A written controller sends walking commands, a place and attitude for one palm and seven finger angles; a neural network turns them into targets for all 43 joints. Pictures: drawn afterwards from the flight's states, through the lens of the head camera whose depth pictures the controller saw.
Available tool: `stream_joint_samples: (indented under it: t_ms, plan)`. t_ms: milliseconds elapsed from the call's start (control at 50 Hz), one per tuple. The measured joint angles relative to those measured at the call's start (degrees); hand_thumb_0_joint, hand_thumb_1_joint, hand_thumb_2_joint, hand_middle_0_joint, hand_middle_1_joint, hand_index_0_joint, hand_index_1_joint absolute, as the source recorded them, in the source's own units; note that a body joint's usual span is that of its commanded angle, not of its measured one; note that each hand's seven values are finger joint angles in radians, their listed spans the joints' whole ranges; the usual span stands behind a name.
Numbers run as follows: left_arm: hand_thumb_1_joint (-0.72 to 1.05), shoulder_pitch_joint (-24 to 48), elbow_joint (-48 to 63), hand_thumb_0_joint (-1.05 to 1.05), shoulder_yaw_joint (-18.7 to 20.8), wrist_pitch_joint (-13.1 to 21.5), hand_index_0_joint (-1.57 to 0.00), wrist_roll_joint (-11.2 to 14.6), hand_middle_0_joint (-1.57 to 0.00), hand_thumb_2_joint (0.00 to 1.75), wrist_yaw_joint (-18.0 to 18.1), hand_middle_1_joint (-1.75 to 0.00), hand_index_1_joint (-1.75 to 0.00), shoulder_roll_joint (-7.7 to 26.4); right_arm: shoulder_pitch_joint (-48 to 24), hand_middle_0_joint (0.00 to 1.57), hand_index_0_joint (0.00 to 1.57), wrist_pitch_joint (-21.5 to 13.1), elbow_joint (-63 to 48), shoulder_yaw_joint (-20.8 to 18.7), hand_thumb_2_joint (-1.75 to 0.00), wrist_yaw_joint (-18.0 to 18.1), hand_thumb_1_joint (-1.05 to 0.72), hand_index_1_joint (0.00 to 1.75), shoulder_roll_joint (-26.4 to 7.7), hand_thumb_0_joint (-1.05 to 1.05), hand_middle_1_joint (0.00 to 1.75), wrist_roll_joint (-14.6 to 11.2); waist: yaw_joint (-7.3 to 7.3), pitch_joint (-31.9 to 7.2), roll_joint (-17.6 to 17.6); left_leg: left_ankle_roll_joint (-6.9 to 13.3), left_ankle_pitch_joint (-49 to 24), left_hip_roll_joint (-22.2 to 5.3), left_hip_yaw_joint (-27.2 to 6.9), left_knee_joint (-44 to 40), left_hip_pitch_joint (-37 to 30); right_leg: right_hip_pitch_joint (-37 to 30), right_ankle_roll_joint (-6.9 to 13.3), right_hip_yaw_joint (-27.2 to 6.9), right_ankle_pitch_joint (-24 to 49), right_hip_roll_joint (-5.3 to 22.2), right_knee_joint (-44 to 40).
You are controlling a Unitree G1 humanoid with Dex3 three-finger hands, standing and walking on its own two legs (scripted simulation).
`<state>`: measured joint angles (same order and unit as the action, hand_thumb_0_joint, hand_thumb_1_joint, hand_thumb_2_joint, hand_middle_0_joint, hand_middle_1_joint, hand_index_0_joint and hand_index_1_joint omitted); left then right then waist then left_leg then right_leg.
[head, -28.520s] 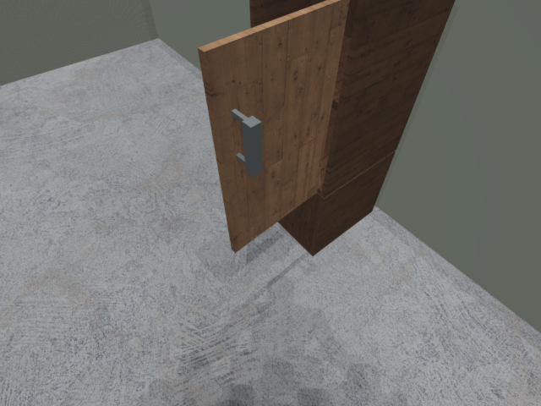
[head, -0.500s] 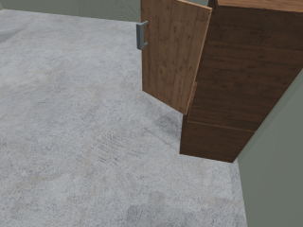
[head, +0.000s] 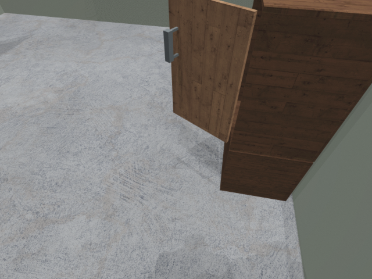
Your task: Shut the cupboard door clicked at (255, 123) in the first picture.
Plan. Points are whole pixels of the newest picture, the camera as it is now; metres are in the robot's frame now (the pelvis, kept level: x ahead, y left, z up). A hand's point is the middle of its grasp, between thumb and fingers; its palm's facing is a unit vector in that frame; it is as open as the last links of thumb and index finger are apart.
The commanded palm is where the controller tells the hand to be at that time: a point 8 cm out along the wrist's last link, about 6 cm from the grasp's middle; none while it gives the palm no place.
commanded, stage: walk to a spot facing it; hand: left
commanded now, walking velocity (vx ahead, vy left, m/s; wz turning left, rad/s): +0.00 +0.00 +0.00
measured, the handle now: (172, 44) +0.95 +0.11 +0.05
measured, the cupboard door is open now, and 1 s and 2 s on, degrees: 61 61 61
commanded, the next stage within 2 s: none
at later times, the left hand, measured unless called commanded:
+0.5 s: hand out of the picture +0.03 +0.21 -0.20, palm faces +0.21 -0.95 -0.23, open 7.4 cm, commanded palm none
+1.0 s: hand out of the picture -0.04 +0.18 -0.16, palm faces +0.47 -0.83 -0.30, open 7.4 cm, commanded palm none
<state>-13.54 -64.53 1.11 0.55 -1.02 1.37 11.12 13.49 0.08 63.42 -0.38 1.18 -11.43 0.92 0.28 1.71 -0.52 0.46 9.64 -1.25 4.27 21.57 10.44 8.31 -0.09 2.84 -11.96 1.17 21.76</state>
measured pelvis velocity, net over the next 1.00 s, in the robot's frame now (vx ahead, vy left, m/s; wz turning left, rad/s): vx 0.00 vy -0.04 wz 0.54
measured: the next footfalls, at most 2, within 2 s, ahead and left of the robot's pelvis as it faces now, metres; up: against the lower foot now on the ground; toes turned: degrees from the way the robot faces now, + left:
right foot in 0.80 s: +0.07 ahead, -0.15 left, +0.00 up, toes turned +24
left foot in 1.12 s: -0.04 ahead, +0.11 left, +0.00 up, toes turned +39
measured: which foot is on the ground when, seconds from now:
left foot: down 0.00-0.80, up 0.82-1.00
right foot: down 0.00-0.44, up 0.46-0.78, down 0.80-1.00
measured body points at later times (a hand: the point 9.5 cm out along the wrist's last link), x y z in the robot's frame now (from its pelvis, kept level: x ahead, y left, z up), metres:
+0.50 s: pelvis +0.00 +0.01 -0.02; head +0.03 +0.03 +0.43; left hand +0.01 +0.26 -0.18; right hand +0.06 -0.23 -0.17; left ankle +0.02 +0.11 -0.75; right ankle -0.01 -0.12 -0.72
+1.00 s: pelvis +0.00 -0.04 -0.01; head +0.05 -0.03 +0.44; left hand -0.06 +0.22 -0.14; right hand +0.20 -0.24 -0.15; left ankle -0.06 +0.08 -0.69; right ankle +0.03 -0.17 -0.75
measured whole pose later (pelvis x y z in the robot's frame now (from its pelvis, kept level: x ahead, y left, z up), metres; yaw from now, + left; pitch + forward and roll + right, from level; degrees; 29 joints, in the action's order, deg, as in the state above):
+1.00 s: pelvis +0.00 -0.04 -0.01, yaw +31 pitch +1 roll +2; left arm -11.8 -50.6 3.2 -0.9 -2.1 1.8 12.5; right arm 9.7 4.2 50.9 -5.2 -1.6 -15.5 1.1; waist 1.9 6.5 0.9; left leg -3.0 25.3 0.0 1.7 54.2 27.6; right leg 11.8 -1.2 5.3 -19.4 6.5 31.0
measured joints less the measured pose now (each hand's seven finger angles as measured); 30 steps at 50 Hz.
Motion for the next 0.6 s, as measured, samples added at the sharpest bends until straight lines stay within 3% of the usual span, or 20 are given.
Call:
stream_joint_samples:
  t_ms: [220,340,420,440,500,540,600]
  plan:
    - [0.90,1.6,0.7,0.01,0.3,-0.3,-0.20,0.1,-0.20,0.90,0.2,-0.30,-0.30,0.7,-0.6,0.20,0.20,0.3,-0.3,-0.1,-0.89,0.0,-0.91,0.30,-0.7,0.01,0.30,0.1,0.41,0.2,0.2,-0.5,0.3,0.0,-1.1,0.3,0.3,-0.2,0.3,1.1,-0.8,0.0,0.3]
    - [0.90,2.0,3.9,0.01,1.6,-1.4,-0.20,-0.1,-0.20,0.90,0.4,-0.30,-0.30,0.0,0.6,0.20,0.20,2.1,-2.2,-0.9,-0.89,-0.6,-0.91,0.30,0.1,0.01,0.30,0.2,0.72,1.3,-0.4,-0.6,3.5,0.5,-3.8,8.8,5.5,2.2,0.5,4.5,-4.3,0.9,6.0]
    - [0.90,2.1,6.3,0.01,2.4,-2.0,-0.21,-0.6,-0.20,0.90,0.5,-0.30,-0.30,-0.1,1.5,0.20,0.20,3.1,-4.0,-1.8,-0.89,-1.3,-0.91,0.30,0.6,0.01,0.30,0.3,1.30,2.5,-0.1,-1.1,8.0,-0.6,-1.8,15.8,8.4,3.4,-0.2,8.0,-7.8,2.5,11.5]
    - [0.90,2.2,6.7,0.01,2.6,-2.2,-0.21,-0.6,-0.20,0.90,0.4,-0.30,-0.30,0.1,1.6,0.20,0.20,3.0,-4.4,-1.9,-0.89,-1.4,-0.91,0.30,0.8,0.01,0.30,0.4,1.30,2.7,0.7,0.1,7.4,0.1,-1.7,15.9,8.7,4.2,-0.6,8.4,-9.0,3.6,13.6]
    - [0.90,2.8,8.0,0.01,3.0,-3.5,-0.20,-0.4,-0.20,0.90,0.6,-0.30,-0.30,0.6,1.3,0.20,0.20,2.3,-6.1,-1.8,-0.89,-1.1,-0.91,0.30,1.5,0.01,0.30,1.1,1.15,3.4,1.9,2.1,7.0,1.8,-2.2,15.8,10.0,9.9,-1.4,4.0,-16.0,3.3,25.8]
    - [0.90,3.5,8.6,0.01,3.2,-3.8,-0.20,-0.4,-0.20,0.90,0.5,-0.30,-0.30,1.0,1.3,0.20,0.20,1.8,-7.0,-1.7,-0.89,-0.7,-0.91,0.30,1.7,0.01,0.30,1.2,1.31,3.5,1.9,2.1,5.1,2.4,-3.2,13.2,9.9,13.9,-1.7,0.8,-15.7,2.0,34.2]
    - [0.90,4.4,10.1,0.01,3.4,-3.5,-0.20,-0.4,-0.20,0.90,0.1,-0.30,-0.30,1.4,1.1,0.21,0.20,1.6,-7.8,-1.6,-0.89,-0.5,-0.91,0.30,1.5,0.01,0.30,1.2,1.37,3.5,1.2,2.1,2.1,2.9,-5.2,9.1,9.6,16.6,-2.5,-1.3,-13.4,1.2,37.2]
